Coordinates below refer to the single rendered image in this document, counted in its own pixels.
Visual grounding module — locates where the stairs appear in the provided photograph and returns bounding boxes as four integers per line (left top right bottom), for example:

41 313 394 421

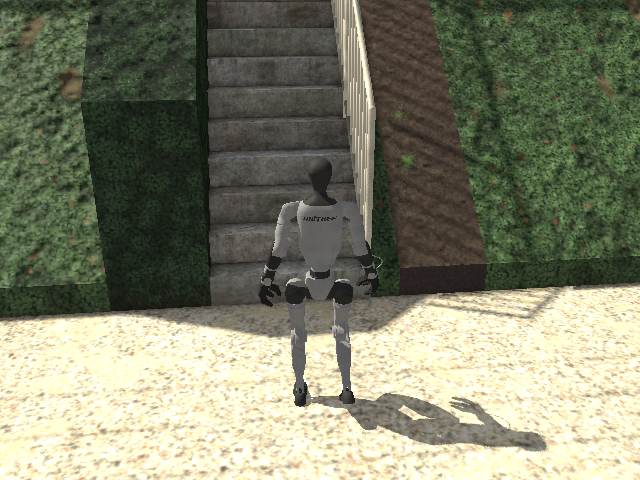
207 0 372 306

